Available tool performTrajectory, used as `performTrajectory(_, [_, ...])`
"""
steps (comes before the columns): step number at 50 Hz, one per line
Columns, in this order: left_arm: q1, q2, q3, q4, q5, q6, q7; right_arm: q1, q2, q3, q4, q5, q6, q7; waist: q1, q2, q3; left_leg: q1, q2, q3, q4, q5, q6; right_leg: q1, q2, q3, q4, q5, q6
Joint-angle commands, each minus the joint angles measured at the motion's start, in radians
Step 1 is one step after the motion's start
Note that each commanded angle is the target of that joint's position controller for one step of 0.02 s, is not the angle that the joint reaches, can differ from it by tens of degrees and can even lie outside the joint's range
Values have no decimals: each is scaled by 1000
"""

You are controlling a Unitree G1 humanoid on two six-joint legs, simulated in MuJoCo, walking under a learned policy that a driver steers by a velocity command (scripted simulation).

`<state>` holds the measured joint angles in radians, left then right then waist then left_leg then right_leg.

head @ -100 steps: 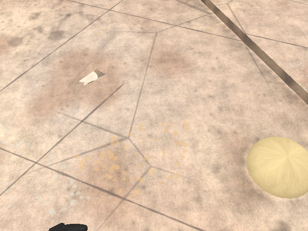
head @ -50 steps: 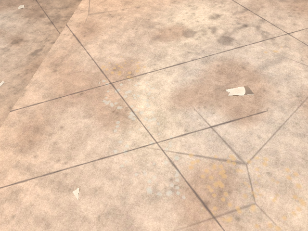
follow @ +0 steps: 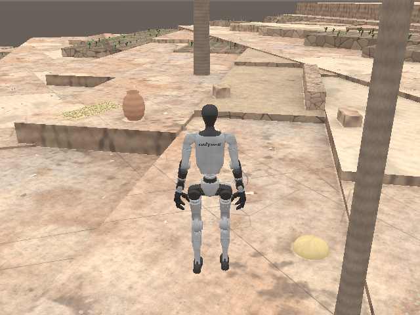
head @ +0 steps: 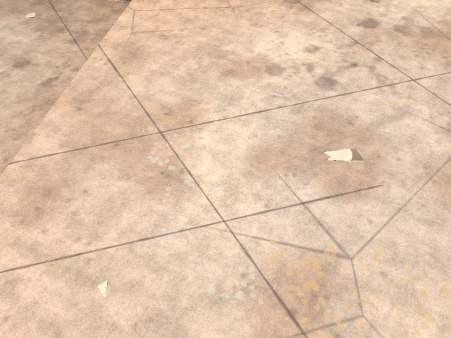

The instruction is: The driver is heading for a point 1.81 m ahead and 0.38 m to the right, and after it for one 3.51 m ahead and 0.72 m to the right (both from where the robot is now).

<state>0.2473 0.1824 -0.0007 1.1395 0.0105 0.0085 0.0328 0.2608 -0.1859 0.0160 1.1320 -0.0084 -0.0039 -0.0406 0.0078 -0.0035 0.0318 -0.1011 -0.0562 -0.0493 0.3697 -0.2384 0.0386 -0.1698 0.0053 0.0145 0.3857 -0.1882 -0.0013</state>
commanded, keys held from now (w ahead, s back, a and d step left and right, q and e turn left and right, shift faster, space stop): no key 0.16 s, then w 0.52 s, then no key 0.32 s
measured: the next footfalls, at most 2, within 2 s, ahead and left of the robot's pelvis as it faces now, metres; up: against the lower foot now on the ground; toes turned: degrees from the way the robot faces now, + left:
left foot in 0.88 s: +0.42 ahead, +0.01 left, +0.00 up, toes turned +3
right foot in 1.26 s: +0.40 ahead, -0.18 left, +0.00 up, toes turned -1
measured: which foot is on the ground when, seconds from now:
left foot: down 0.00-0.44, up 0.46-0.86, down 0.88-1.00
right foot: down 0.00-0.86, up 0.88-1.00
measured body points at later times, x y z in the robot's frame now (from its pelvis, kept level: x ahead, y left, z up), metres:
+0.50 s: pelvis +0.07 -0.04 -0.01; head +0.08 -0.06 +0.44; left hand +0.08 +0.21 -0.15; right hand +0.01 -0.28 -0.17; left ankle -0.02 +0.09 -0.72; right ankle +0.05 -0.11 -0.75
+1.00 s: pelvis +0.30 -0.04 -0.02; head +0.34 -0.03 +0.43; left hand +0.26 +0.18 -0.18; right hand +0.37 -0.27 -0.16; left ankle +0.38 +0.01 -0.75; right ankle +0.17 -0.14 -0.65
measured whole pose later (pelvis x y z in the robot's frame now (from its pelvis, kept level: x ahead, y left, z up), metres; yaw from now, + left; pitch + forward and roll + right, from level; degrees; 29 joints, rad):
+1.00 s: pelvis +0.30 -0.04 -0.02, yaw -1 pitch -1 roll +0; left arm 0.36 0.15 0.01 1.10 0.02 -0.05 0.03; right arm 0.16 -0.18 -0.02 1.02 0.00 -0.06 -0.01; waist 0.02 -0.02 0.10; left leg -0.35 -0.08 0.13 0.50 -0.14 0.12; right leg -0.29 0.03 0.01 1.17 -0.47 -0.04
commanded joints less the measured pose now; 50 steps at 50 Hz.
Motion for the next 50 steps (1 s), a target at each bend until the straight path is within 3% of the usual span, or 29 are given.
performTrajectory(1, [51, 86, 11, -5, 0, -5, 4, 53, -88, -12, -7, 0, -6, -4, 1, 4, 32, -82, 118, -96, -73, 126, 23, 26, -86, 80, -45, 95, -30])
performTrajectory(8, [64, 72, 8, 9, -1, -5, 8, 74, -71, -11, 7, -1, -6, -6, -1, 3, 34, -79, 118, -92, -65, 137, 22, 21, -86, 79, -40, 101, -31])
performTrajectory(9, [72, 66, 7, 13, 1, -5, 7, 85, -66, -10, 11, -2, -5, -6, -2, 5, 14, -73, 110, -90, -76, 50, 25, 28, -76, 74, -43, 27, -33])
performTrajectory(12, [61, 82, 20, -8, 10, 3, 0, 105, -115, -35, 2, -6, 9, -3, -14, 57, 71, -135, 102, -144, -88, -411, 82, -81, -2, 28, 59, -341, -63])
performTrajectory(14, [13, 48, 15, -45, 22, -2, -11, 171, -130, -48, 5, -7, 12, 0, -49, 115, 149, -121, 191, -290, -162, -602, 145, -241, 32, -12, 187, -372, -66])
performTrajectory(15, [-4, 25, 10, -64, 30, -12, -16, 199, -143, -57, 11, -8, 9, -1, -57, 155, 168, -90, 264, -381, -208, -627, 184, -296, 30, -59, 269, -293, -63])
performTrajectory(16, [-29, 30, 12, -84, 34, -24, -20, 205, -142, -63, 10, -10, 3, 0, -63, 155, 182, -93, 311, -431, -233, -585, 211, -322, 0, -60, 323, -242, -64])
performTrajectory(19, [-18, 53, 24, -118, 20, -59, -37, 168, -154, -76, -9, -16, -19, 8, -27, 130, 159, -84, 309, -377, -203, -418, 211, -290, -29, -51, 280, -258, -78])
performTrajectory(21, [130, 32, 30, -75, 3, -75, -38, 86, -134, -76, -36, 0, -28, 12, 60, 99, 135, -249, 221, -242, -110, -319, 157, 17, 22, -98, 82, -138, -86])
performTrajectory(22, [245, 52, 42, -35, 3, -80, -32, 53, -110, -71, -57, -3, -37, 14, 103, 35, 109, -369, 161, -166, 9, -254, 125, 212, 11, -44, 20, -129, -86])
performTrajectory(23, [381, 146, 68, -14, 16, -88, -21, 21, -38, -49, -91, 0, -52, 24, 155, -196, 49, -509, 31, 8, 338, -196, 73, 360, -211, 306, -165, -361, -130])
performTrajectory(24, [480, 219, 88, 21, 4, -75, -24, 11, -60, -56, -125, -21, -59, 32, 150, -289, 40, -643, -20, 80, 573, -309, 57, 372, -376, 616, -266, -496, -206])
performTrajectory(25, [377, 155, 72, -4, 8, -69, -23, -7, -101, -65, -124, -43, -59, 41, 85, -124, 118, -667, 54, 30, 710, -250, 68, 270, -374, 584, -255, -514, -215])
performTrajectory(26, [282, 126, 63, -43, 10, -76, -28, -10, -70, -60, -120, -37, -65, 52, 47, -50, 152, -661, 91, 15, 742, -148, 69, 196, -336, 493, -257, -430, -205])
performTrajectory(27, [225, 112, 58, -66, 11, -85, -29, 1, -51, -56, -113, -27, -72, 60, 19, -31, 145, -628, 115, 15, 732, -69, 60, 166, -292, 396, -270, -303, -188])
performTrajectory(29, [220, 75, 43, -65, 7, -102, -25, 3, -62, -63, -111, -32, -66, 71, -2, -42, 109, -596, 127, 46, 705, 5, 36, 176, -229, 251, -269, -50, -164])
performTrajectory(31, [287, 67, 35, -38, 4, -111, -22, -18, -63, -67, -123, -30, -53, 73, -3, -66, 79, -617, 113, 85, 701, 29, 22, 224, -205, 160, -230, 240, -157])
performTrajectory(35, [325, 58, 18, -25, 7, -113, -17, -194, -38, -55, -196, -21, -41, 71, 15, -77, 112, -617, 80, 155, 544, 87, 2, 182, -167, 56, -214, 550, -150])
performTrajectory(38, [328, 56, 7, -17, 8, -111, -6, -265, -4, -33, -220, -7, -45, 60, 26, -99, 120, -431, 15, 221, 298, 153, 8, 106, -127, -18, -154, 812, -116])
performTrajectory(39, [334, 69, 8, -12, 9, -111, -2, -240, -17, -33, -214, -4, -46, 54, 18, -117, 95, -359, -9, 229, 265, 173, 19, 110, -132, -18, -113, 897, -108])
performTrajectory(41, [302, 94, 12, -15, 4, -117, 5, -92, -65, -47, -168, 0, -52, 38, -44, -143, 14, -192, -44, 201, 230, 198, 57, 130, -148, -1, 27, 1030, -88])
performTrajectory(43, [242, 110, 17, -23, -15, -117, 4, 125, -110, -67, -97, -17, -74, 26, -155, -119, -69, 26, 9, 139, 54, 387, 96, 111, -128, -10, 305, 858, -73])
performTrajectory(44, [264, 77, 10, -43, -26, -116, 2, 234, -176, -83, -70, -41, -84, 22, -163, -18, -171, 242, 202, -17, 124, 767, 134, -37, -68, -40, 562, 406, -63])
performTrajectory(45, [467, -33, -1, -15, -62, -95, 9, 244, -217, -87, -75, -43, -83, 33, -59, 176, -346, 446, 511, -355, 195, 1344, 327, -221, 80, -41, 940, -493, -40])
performTrajectory(46, [436, 45, 23, 4, -21, -79, 14, 218, -180, -81, -87, 12, -76, 46, -62, -6, -347, 312, 465, -337, 148, 1293, 328, -179, 48, 95, 953, -409, -51])
performTrajectory(47, [384, 22, 21, -20, -9, -66, 7, 52, -161, -79, -119, 23, -64, 33, -26, 103, -225, 183, 449, -315, 38, 842, 365, -274, 28, 44, 971, -346, -37])
performTrajectory(48, [278, 47, 26, -38, 24, -60, 2, -28, -77, -57, -142, 20, -61, 29, -19, 33, -98, 23, 385, -262, -57, 625, 316, -277, -9, 37, 904, -282, -34])
performTrajectory(49, [218, 56, 37, -55, 33, -51, -6, -39, -47, -45, -137, 13, -63, 22, -5, 34, -37, -73, 337, -191, -97, 605, 275, -243, -26, 38, 837, -248, -31])
performTrajectory(50, [238, 28, 32, -47, 32, -36, -12, -32, -22, -34, -123, 5, -63, 17, 24, 25, -27, -154, 300, -119, -119, 603, 242, -164, -37, 33, 766, -231, -25])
